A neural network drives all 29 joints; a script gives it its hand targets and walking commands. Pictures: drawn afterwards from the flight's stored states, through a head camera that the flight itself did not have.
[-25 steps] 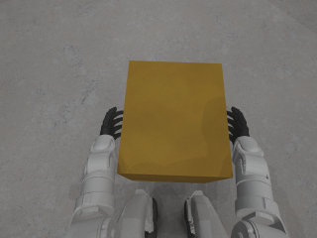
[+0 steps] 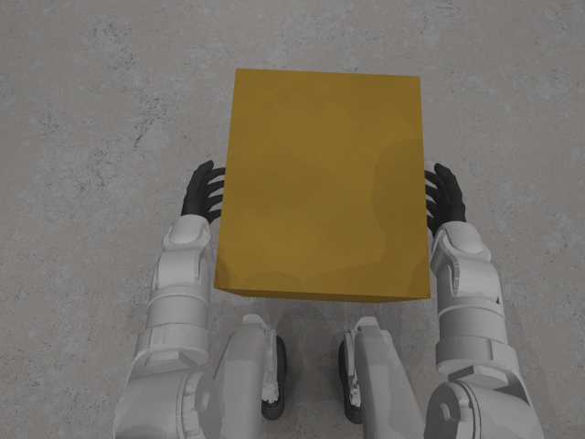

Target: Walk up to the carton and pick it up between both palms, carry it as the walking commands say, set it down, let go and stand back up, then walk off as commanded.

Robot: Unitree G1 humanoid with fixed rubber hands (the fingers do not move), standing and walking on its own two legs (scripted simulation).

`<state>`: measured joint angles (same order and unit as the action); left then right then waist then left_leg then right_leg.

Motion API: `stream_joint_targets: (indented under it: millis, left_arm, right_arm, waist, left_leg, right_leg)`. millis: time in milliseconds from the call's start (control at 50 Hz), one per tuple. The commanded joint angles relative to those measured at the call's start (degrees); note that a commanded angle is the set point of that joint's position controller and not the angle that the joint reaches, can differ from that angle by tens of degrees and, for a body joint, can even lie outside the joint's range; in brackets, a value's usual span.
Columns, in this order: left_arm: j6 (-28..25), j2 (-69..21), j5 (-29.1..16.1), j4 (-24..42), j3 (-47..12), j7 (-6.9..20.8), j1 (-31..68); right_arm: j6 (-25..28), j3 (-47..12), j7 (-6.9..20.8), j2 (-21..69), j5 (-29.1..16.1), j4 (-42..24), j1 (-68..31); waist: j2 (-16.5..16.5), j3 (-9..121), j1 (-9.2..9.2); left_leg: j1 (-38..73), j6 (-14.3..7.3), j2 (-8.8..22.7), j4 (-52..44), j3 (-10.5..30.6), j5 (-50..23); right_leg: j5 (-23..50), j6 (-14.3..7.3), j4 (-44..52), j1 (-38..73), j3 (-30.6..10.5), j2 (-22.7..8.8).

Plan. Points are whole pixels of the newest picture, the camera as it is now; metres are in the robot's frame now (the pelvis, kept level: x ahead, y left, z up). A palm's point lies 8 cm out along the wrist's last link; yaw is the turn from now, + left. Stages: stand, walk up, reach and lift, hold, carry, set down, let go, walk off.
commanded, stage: set down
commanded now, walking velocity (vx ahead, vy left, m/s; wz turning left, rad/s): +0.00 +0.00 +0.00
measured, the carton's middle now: (317, 203) +0.44 +0.00 -0.14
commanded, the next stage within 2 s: none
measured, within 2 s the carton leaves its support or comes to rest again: neither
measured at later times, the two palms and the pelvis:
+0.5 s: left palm (210, 217) +0.42 +0.17 -0.15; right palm (419, 219) +0.42 -0.17 -0.15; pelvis -0.01 +0.00 -0.07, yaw +1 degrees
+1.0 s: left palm (221, 218) +0.45 +0.18 -0.25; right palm (401, 218) +0.45 -0.16 -0.24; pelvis -0.03 +0.00 -0.14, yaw +2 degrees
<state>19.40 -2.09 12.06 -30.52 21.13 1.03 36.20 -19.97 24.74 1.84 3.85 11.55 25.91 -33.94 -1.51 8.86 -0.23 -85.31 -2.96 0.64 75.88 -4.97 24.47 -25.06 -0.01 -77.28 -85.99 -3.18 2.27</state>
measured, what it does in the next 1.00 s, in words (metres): lowers itself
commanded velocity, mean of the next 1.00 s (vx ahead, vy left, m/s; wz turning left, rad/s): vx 0.00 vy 0.00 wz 0.00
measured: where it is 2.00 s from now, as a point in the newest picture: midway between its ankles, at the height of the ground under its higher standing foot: (313, 393)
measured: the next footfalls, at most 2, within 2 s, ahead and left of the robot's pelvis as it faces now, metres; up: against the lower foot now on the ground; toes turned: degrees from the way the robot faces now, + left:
none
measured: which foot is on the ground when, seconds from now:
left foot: down 0.00-1.00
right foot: down 0.00-1.00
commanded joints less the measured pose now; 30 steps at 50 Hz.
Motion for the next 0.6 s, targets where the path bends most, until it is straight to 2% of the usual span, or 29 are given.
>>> stream_joint_targets:
  millis: [0,20,40,80,100,160,180,200,220,240,260,300,320,360,400,420,440,460,500,520,540,560,580]
  left_arm:
    - [-3.79,-51.31,-12.48,1.56,-33.61,12.47,42.38]
    - [-3.67,-50.84,-12.85,2.41,-33.94,12.18,42.49]
    - [-3.76,-51.24,-12.82,2.03,-33.73,12.13,42.51]
    - [-3.69,-50.53,-12.60,0.56,-33.20,11.94,42.31]
    - [-3.81,-50.82,-13.16,1.42,-33.25,11.86,44.06]
    - [-4.01,-49.88,-13.67,3.01,-34.98,11.39,46.07]
    - [-3.85,-50.27,-13.71,2.04,-34.63,11.17,45.60]
    - [-3.69,-49.21,-13.81,1.48,-34.78,11.30,47.16]
    - [-3.60,-49.82,-13.19,0.59,-33.96,11.10,45.61]
    - [-3.80,-49.69,-13.73,2.35,-34.62,11.03,47.11]
    - [-3.90,-48.95,-14.18,2.25,-35.31,10.89,48.64]
    - [-3.89,-48.02,-13.84,1.59,-33.64,10.50,49.13]
    - [-3.64,-47.78,-13.01,-0.38,-32.84,10.40,47.93]
    - [-4.17,-46.59,-14.11,2.55,-34.23,10.06,51.04]
    - [-4.03,-47.53,-14.34,0.99,-34.06,9.74,51.72]
    - [-4.21,-46.71,-14.46,1.27,-33.77,9.68,51.98]
    - [-4.28,-46.24,-14.55,1.93,-33.67,9.49,53.13]
    - [-4.09,-46.06,-14.39,0.90,-33.34,9.54,52.92]
    - [-4.06,-44.90,-13.80,0.51,-32.36,9.27,52.79]
    - [-4.18,-44.72,-14.44,0.50,-32.71,9.44,53.88]
    - [-4.12,-45.73,-14.43,-0.02,-33.18,9.49,53.41]
    - [-4.29,-45.80,-14.73,0.48,-33.64,9.31,55.11]
    - [-4.26,-45.55,-14.28,-0.47,-32.61,9.37,54.13]
  right_arm:
    - [4.11,-38.65,8.95,51.74,-10.72,0.92,-43.48]
    - [3.99,-37.81,8.80,50.95,-9.79,1.81,-42.06]
    - [3.90,-38.61,8.61,51.44,-10.30,1.28,-42.76]
    - [4.05,-38.83,8.17,51.41,-10.39,0.71,-44.50]
    - [3.84,-38.23,8.11,51.09,-10.16,1.95,-43.39]
    - [4.27,-39.09,7.85,50.42,-11.19,1.00,-45.28]
    - [4.28,-39.24,7.81,49.92,-11.34,-0.03,-45.88]
    - [4.16,-38.48,7.62,49.13,-10.90,1.50,-46.38]
    - [3.94,-38.37,7.75,49.68,-10.75,1.86,-45.73]
    - [3.97,-37.97,7.66,49.46,-10.65,1.91,-45.28]
    - [4.37,-38.66,7.38,49.20,-11.68,0.72,-47.40]
    - [3.89,-37.49,7.22,48.30,-10.86,2.84,-47.29]
    - [4.11,-37.79,7.27,48.08,-11.13,1.83,-49.04]
    - [4.51,-37.77,7.10,47.23,-11.70,0.64,-50.10]
    - [4.36,-37.35,6.98,46.53,-11.62,2.01,-50.79]
    - [4.19,-38.19,6.90,47.52,-11.92,1.78,-51.19]
    - [4.45,-37.30,6.54,46.13,-11.77,1.15,-51.71]
    - [4.20,-37.74,6.36,46.72,-12.14,1.36,-53.07]
    - [4.08,-35.88,6.67,45.30,-11.26,2.81,-51.73]
    - [3.86,-35.70,6.61,46.44,-11.01,3.95,-51.10]
    - [4.40,-36.18,6.35,45.86,-11.85,1.62,-52.89]
    - [4.35,-36.13,6.35,45.86,-11.76,3.05,-52.77]
    - [4.20,-36.44,6.15,46.39,-11.94,3.10,-53.47]
  waist:
    - [-1.43,51.36,1.63]
    - [-1.64,51.20,2.32]
    - [-2.32,52.29,1.56]
    - [-2.23,52.20,1.45]
    - [-3.18,51.31,2.45]
    - [-0.52,54.35,1.82]
    - [-0.66,55.87,1.96]
    - [-0.37,54.62,2.48]
    - [-0.20,53.86,1.84]
    - [-0.92,55.22,2.87]
    - [0.57,56.59,2.33]
    - [-1.00,54.75,2.61]
    - [-0.67,53.88,1.37]
    - [0.31,57.44,2.08]
    - [-0.01,56.67,2.79]
    - [-0.46,57.97,1.82]
    - [0.09,58.07,2.78]
    - [-0.60,58.00,2.03]
    - [0.15,56.02,2.55]
    - [-1.31,57.60,2.96]
    - [1.05,58.88,2.37]
    - [0.47,59.11,3.11]
    - [-0.44,58.60,2.22]
  left_leg:
    - [23.08,1.42,-8.93,-3.26,7.39,-9.91]
    - [23.50,1.65,-8.90,-3.39,7.76,-10.22]
    - [22.87,1.61,-9.06,-2.57,7.39,-10.69]
    - [19.68,1.42,-9.04,-1.28,7.03,-9.12]
    - [19.62,1.53,-9.13,-0.91,7.33,-8.91]
    - [19.17,1.97,-9.06,0.74,7.12,-9.80]
    - [20.02,2.03,-9.14,1.77,7.20,-10.46]
    - [16.97,2.28,-9.23,2.21,6.78,-7.86]
    - [17.53,2.11,-9.33,2.17,6.94,-8.60]
    - [17.61,2.11,-9.26,2.80,7.34,-8.64]
    - [17.51,2.28,-9.07,3.60,7.23,-8.95]
    - [15.15,2.16,-9.30,4.61,6.74,-7.36]
    - [14.42,2.01,-9.25,4.94,6.59,-7.54]
    - [15.07,2.29,-9.16,6.23,6.88,-8.44]
    - [14.76,2.26,-9.32,7.12,7.01,-8.78]
    - [14.07,2.33,-9.50,7.41,6.40,-8.64]
    - [13.21,2.21,-9.40,8.15,6.59,-8.30]
    - [11.75,2.26,-9.49,8.77,6.00,-7.76]
    - [12.35,2.30,-9.19,9.09,6.69,-8.92]
    - [11.28,2.51,-9.30,9.67,6.29,-8.45]
    - [11.27,2.41,-9.46,10.31,5.94,-8.59]
    - [11.36,2.44,-9.30,10.65,6.61,-8.87]
    - [9.68,2.22,-9.44,11.02,6.06,-7.98]
  right_leg:
    - [10.03,0.55,4.79,22.49,2.33,5.62]
    - [10.34,0.54,4.24,21.70,2.95,5.65]
    - [10.25,0.62,3.99,21.50,2.72,5.89]
    - [9.38,0.81,2.58,21.24,2.66,5.65]
    - [9.04,0.75,2.47,19.60,2.89,5.80]
    - [10.34,0.77,-0.18,17.59,3.18,6.00]
    - [10.49,0.56,-0.59,17.16,3.21,6.02]
    - [8.68,0.62,-0.86,16.68,3.12,5.88]
    - [8.90,0.74,-1.25,14.97,3.32,5.97]
    - [9.22,0.49,-1.76,15.18,3.51,6.05]
    - [9.42,0.45,-2.74,14.08,3.21,6.12]
    - [7.53,0.35,-3.08,13.07,3.38,6.05]
    - [7.16,0.71,-3.87,11.48,3.61,6.02]
    - [8.74,0.49,-5.60,10.85,3.86,6.13]
    - [8.26,0.41,-6.03,9.23,3.91,6.24]
    - [8.46,0.50,-6.40,10.51,4.07,6.17]
    - [8.35,0.38,-7.19,9.75,3.95,6.14]
    - [7.66,0.58,-7.53,10.72,3.94,6.15]
    - [8.35,0.45,-8.49,6.29,4.45,6.02]
    - [8.26,0.69,-8.59,8.07,4.56,6.13]
    - [8.53,0.28,-9.47,7.80,4.14,6.10]
    - [8.96,0.54,-10.23,6.76,4.58,6.13]
    - [8.05,0.60,-10.12,7.77,4.24,6.00]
